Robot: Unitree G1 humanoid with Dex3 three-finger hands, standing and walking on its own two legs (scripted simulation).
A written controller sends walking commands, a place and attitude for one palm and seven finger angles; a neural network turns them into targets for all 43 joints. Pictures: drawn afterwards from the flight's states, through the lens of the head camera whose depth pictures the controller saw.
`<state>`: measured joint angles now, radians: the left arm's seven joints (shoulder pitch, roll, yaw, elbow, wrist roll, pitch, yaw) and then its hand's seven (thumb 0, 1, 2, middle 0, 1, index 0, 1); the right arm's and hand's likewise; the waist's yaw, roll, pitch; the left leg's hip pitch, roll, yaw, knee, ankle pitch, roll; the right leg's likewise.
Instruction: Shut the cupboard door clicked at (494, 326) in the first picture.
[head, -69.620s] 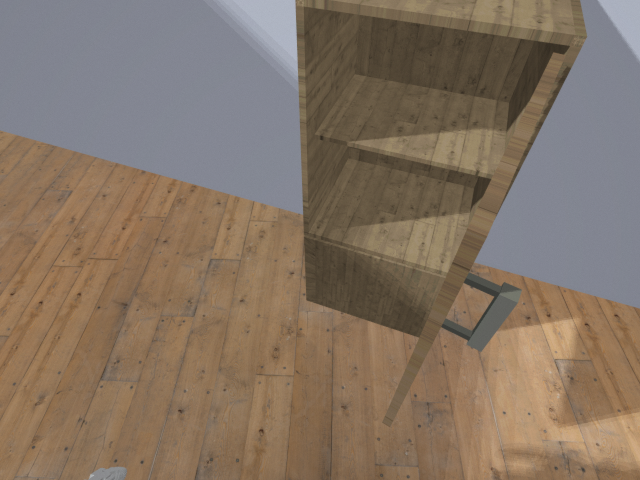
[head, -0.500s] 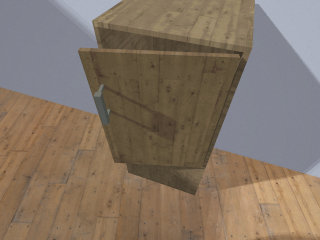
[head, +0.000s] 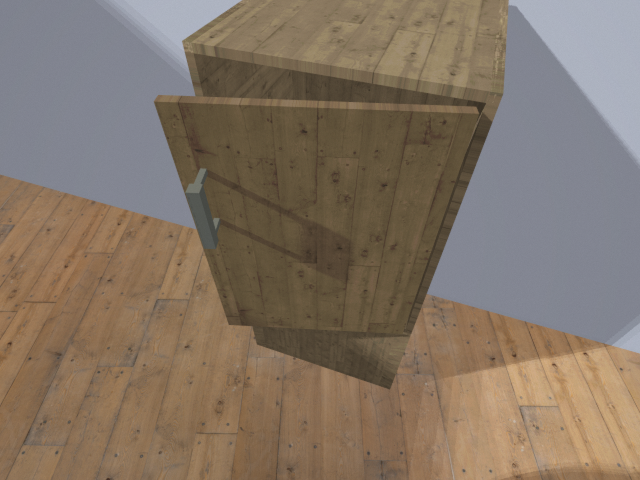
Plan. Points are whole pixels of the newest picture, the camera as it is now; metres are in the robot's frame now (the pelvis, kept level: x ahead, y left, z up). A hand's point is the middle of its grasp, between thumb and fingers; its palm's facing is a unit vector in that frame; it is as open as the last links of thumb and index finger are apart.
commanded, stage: shuffle to correct the standing spot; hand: left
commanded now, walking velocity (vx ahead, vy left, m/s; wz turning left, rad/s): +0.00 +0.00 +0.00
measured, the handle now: (206, 209) +0.49 +0.22 +0.04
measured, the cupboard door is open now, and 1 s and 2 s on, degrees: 16 16 16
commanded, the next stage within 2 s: come to a stop and stand still in 0.12 s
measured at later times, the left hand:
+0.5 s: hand out of the picture +0.01 +0.21 -0.19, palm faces +0.03 -0.98 -0.18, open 7.4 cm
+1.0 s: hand out of the picture +0.01 +0.18 -0.18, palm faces +0.01 -0.99 -0.14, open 7.4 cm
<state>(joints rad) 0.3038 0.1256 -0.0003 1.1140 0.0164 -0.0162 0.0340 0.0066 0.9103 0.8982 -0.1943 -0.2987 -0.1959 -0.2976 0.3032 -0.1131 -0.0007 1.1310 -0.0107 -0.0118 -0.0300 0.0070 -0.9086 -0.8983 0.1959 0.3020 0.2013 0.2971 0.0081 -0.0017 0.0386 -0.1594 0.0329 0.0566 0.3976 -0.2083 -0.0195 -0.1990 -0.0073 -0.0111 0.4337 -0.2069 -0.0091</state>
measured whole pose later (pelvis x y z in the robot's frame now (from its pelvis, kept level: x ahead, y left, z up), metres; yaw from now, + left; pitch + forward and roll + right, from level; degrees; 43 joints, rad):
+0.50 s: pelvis +0.02 +0.05 -0.01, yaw +0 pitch -3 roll -1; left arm 0.33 0.15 -0.01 1.10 0.02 0.00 0.05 0.00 0.90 0.90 -0.20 -0.30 -0.20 -0.30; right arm 0.30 -0.15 0.00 1.06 -0.01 -0.02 -0.05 0.02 -0.93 -0.90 0.20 0.30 0.20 0.30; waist 0.00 -0.01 0.02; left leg -0.19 -0.01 0.06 0.57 -0.34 0.04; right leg -0.20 -0.05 0.01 0.55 -0.30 0.02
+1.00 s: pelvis +0.02 +0.03 -0.01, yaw -1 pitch -1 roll +0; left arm 0.34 0.13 -0.02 1.05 0.02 -0.01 0.02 0.00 0.90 0.90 -0.20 -0.30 -0.20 -0.30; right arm 0.31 -0.16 0.01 1.06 -0.01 -0.01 -0.02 0.01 -0.91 -0.90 0.20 0.30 0.20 0.30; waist 0.01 -0.02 0.03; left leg -0.19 0.01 0.06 0.53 -0.31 0.02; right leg -0.22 -0.03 0.01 0.52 -0.28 0.03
